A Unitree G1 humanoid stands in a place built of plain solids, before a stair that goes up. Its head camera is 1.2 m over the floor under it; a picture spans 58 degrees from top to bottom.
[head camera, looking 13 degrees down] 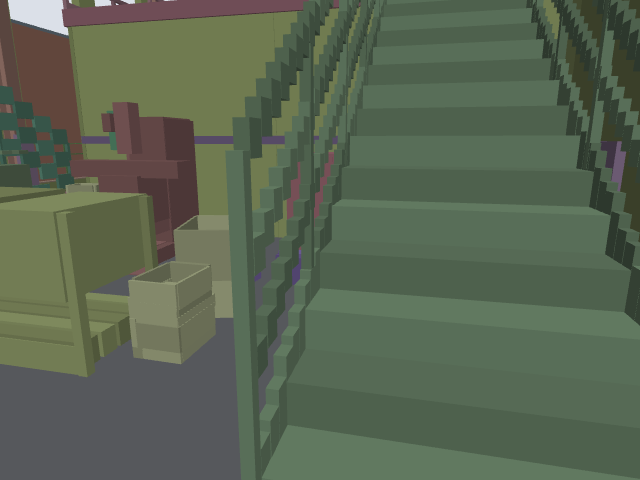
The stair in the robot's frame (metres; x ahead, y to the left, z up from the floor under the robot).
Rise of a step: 0.17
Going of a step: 0.26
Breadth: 1.36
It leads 13 degrees to the right of straight ahead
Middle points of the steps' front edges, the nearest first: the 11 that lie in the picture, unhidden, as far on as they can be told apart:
1.26 -0.49 0.35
1.52 -0.55 0.53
1.78 -0.61 0.70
2.03 -0.67 0.88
2.29 -0.73 1.05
2.55 -0.79 1.23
2.81 -0.86 1.40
3.06 -0.92 1.58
3.32 -0.98 1.75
3.58 -1.04 1.93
3.84 -1.10 2.10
